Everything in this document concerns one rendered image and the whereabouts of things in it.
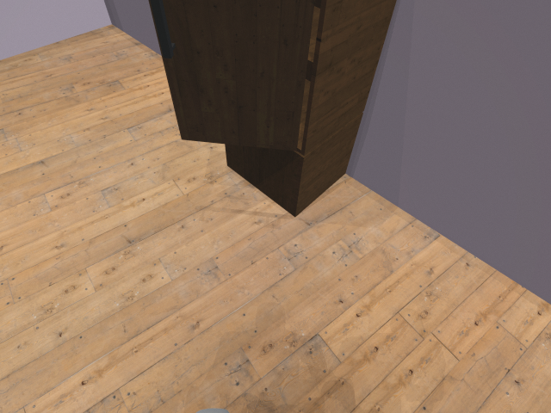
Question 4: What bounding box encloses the cupboard door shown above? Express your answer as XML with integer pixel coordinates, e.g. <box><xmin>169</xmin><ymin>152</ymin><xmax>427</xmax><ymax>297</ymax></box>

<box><xmin>149</xmin><ymin>0</ymin><xmax>315</xmax><ymax>151</ymax></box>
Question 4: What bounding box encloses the handle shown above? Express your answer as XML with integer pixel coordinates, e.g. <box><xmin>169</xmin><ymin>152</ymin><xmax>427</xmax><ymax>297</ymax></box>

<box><xmin>150</xmin><ymin>0</ymin><xmax>176</xmax><ymax>59</ymax></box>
